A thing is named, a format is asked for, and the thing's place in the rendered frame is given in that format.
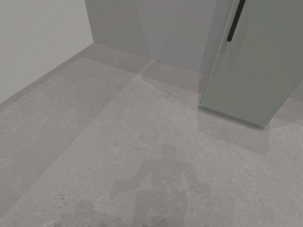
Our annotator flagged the handle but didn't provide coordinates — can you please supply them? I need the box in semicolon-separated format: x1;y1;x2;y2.
227;0;245;42

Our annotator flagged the fridge door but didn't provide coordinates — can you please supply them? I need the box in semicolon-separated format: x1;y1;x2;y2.
201;0;303;127

